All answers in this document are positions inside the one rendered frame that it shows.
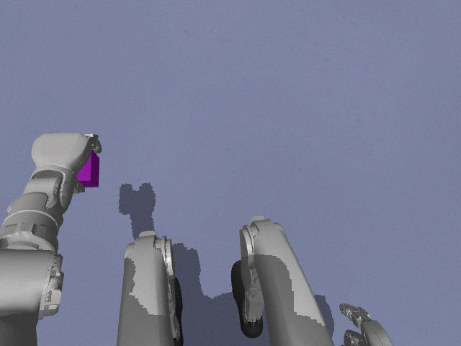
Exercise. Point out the right robot hand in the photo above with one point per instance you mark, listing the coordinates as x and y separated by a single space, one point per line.
373 333

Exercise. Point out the left robot arm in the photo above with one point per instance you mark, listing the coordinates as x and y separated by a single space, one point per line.
30 269

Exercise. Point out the left robot hand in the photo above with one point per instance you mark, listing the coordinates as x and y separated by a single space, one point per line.
68 150

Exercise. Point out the cube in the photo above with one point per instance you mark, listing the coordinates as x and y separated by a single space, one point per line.
89 173

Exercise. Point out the right robot foot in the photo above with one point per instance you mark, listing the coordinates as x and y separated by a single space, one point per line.
251 330

